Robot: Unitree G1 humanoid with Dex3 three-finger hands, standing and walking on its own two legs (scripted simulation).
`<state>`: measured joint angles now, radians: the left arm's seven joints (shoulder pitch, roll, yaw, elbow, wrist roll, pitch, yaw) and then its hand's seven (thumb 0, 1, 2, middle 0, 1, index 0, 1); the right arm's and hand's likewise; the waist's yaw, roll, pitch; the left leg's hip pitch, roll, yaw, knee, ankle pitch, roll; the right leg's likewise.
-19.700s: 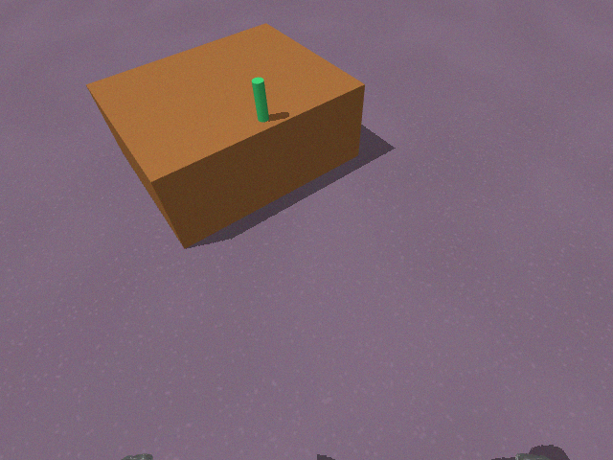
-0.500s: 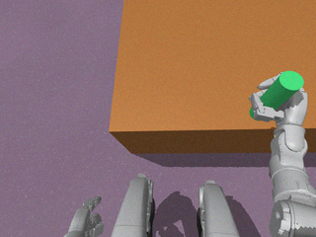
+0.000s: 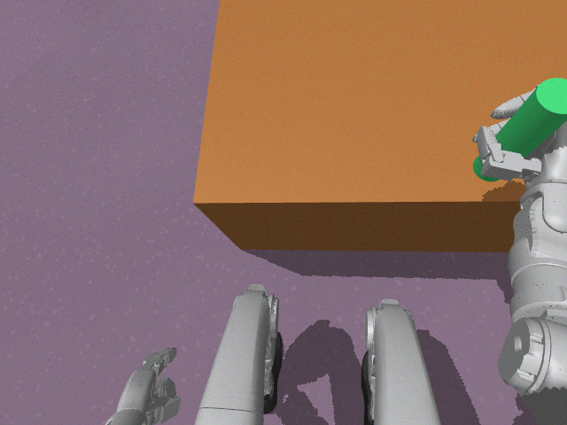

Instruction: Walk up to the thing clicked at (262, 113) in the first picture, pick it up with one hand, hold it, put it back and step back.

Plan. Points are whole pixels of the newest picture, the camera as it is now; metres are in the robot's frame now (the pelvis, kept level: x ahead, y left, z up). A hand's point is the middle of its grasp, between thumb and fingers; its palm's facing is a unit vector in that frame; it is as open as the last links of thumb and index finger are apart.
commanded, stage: lower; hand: right
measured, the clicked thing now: (518, 138) +0.47 -0.23 +0.02
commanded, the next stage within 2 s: loosen in 1.26 s
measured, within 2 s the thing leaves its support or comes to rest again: rests again in 0.92 s
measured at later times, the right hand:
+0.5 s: hand (481, 160) +0.48 -0.22 -0.06, palm faces +0.18 +0.98 +0.00, open 5.8 cm
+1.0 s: hand (472, 167) +0.48 -0.23 -0.09, palm faces +0.19 +0.98 -0.01, open 5.8 cm
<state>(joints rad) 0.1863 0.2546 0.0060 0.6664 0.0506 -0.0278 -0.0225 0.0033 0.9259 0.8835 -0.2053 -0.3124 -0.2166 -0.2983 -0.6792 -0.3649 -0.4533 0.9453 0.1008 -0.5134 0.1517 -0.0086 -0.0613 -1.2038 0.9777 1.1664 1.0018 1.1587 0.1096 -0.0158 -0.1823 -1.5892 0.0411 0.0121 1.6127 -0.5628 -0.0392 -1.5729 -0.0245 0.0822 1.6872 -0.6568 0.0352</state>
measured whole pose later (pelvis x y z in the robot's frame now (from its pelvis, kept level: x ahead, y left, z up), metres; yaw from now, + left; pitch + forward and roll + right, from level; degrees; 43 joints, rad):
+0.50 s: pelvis -0.01 +0.00 -0.06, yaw +0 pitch +34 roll +4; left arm 0.16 0.26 0.01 0.66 0.07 -0.02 -0.03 0.00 0.91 0.89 -0.21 -0.31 -0.22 -0.30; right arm -0.75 -0.39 -0.48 0.95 0.08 -0.52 0.15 -0.01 -0.06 -1.20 0.97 1.17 1.00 1.16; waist 0.13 -0.02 -0.18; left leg -1.81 0.05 0.00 1.82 -0.60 -0.05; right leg -1.80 0.00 0.09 1.90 -0.70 0.03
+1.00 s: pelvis -0.02 +0.00 -0.10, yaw +0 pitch +35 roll +4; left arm 0.18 0.28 0.00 0.66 0.06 0.00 -0.03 0.00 0.92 0.88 -0.21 -0.31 -0.22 -0.30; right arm -0.80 -0.42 -0.48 0.97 0.07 -0.48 0.14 -0.01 -0.06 -1.20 0.98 1.17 1.00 1.16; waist 0.13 -0.02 -0.17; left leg -1.93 0.05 -0.01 1.92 -0.60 -0.05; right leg -1.92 0.01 0.10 2.01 -0.70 0.03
